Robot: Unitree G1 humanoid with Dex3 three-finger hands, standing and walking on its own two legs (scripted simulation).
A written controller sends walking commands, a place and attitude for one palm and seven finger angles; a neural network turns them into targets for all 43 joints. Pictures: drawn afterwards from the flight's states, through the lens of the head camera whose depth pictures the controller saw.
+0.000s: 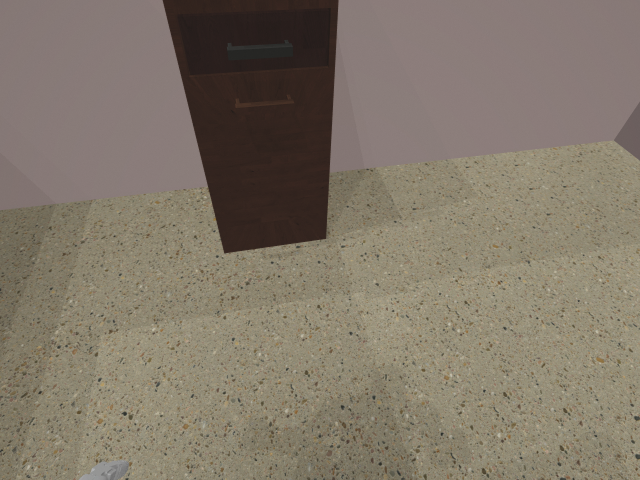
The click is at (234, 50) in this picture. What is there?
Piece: drawer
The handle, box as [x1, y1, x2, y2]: [227, 40, 292, 59]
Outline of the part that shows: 292,46 291,43 289,43 287,40 284,40 282,44 232,46 230,43 228,43 227,51 229,59 292,56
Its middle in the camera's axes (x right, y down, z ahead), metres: -0.17 -0.51 +1.03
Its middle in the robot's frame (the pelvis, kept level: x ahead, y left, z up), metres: +1.11 +0.23 +0.06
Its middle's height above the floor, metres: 0.83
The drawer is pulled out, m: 0.00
